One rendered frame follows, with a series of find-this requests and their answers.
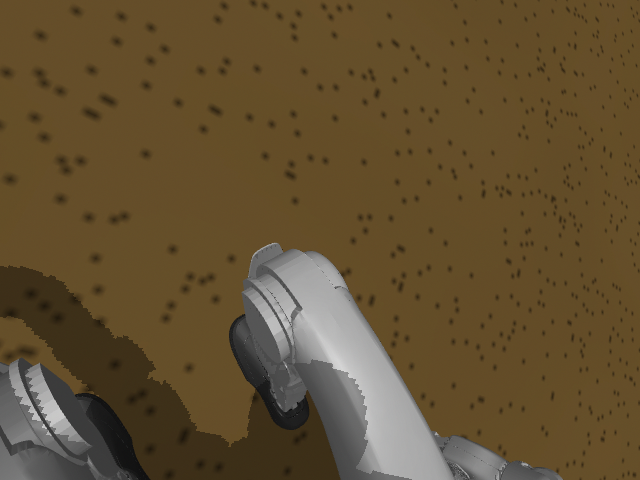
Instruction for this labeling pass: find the right robot foot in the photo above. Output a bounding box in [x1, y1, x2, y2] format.
[229, 314, 309, 430]

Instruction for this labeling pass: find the right robot hand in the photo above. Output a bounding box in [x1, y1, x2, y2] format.
[432, 431, 510, 480]

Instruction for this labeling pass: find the left robot foot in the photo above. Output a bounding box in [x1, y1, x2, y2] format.
[75, 393, 150, 480]

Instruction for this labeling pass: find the right robot arm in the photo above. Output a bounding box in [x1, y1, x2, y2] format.
[500, 461, 563, 480]

